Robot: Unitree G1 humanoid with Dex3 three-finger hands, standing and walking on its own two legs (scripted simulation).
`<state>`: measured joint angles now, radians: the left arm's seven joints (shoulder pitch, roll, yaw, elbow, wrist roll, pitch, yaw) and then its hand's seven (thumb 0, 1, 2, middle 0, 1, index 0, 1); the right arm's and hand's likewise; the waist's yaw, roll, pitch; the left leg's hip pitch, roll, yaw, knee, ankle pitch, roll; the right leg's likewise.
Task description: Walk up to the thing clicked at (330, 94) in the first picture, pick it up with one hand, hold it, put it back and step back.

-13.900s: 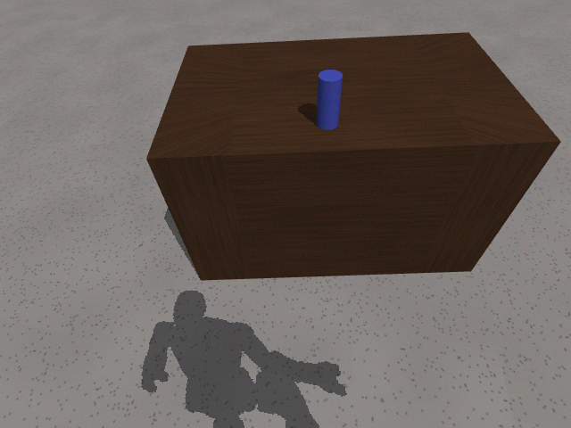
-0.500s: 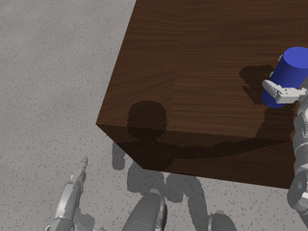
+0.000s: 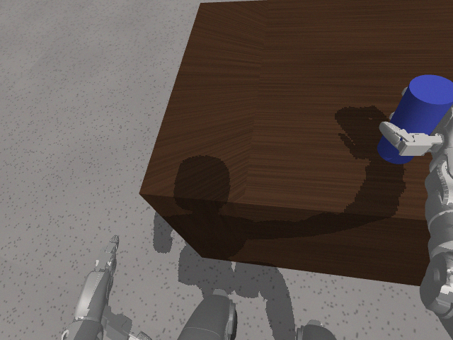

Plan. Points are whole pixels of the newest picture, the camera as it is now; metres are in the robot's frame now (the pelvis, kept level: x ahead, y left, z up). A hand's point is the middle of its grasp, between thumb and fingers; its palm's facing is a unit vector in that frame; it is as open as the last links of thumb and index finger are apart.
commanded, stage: settle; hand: right
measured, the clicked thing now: (411, 123) +0.49 -0.20 +0.05
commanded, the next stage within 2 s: lift in 0.20 s
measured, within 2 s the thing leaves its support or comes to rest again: neither
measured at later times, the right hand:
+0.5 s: hand (415, 121) +0.46 -0.19 +0.08, palm faces +0.14 +0.99 +0.00, open 9.0 cm
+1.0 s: hand (436, 113) +0.41 -0.17 +0.16, palm faces +0.14 +0.99 -0.01, open 9.0 cm
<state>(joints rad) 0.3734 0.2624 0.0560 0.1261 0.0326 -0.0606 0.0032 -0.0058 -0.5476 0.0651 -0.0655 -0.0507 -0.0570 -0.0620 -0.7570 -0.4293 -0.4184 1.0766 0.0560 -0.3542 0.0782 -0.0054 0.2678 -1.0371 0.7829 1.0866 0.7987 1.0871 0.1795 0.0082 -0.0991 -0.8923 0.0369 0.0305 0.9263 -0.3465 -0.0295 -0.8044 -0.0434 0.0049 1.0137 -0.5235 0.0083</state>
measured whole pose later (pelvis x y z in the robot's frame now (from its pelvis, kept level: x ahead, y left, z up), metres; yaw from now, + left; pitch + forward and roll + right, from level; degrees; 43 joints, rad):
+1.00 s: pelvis +0.01 +0.00 +0.04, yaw +0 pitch +6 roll +0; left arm 0.33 0.23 0.06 0.37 -0.01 -0.09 0.06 -0.01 -0.54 0.06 -0.05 -0.04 -0.04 -0.05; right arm -0.49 -0.25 -0.24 0.62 0.13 -0.11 0.03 0.00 0.31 -1.12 0.77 1.13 0.79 1.13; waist 0.04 -0.01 -0.09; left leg -0.52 0.04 0.02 0.69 -0.27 -0.03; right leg -0.41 -0.03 -0.01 0.72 -0.42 0.01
